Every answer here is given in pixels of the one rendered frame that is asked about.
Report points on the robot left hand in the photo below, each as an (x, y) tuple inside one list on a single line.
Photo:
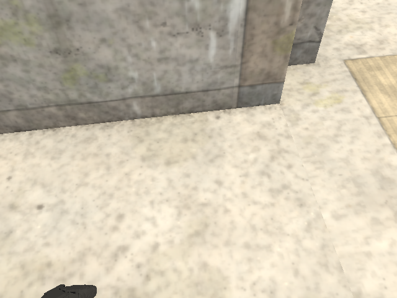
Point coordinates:
[(74, 291)]

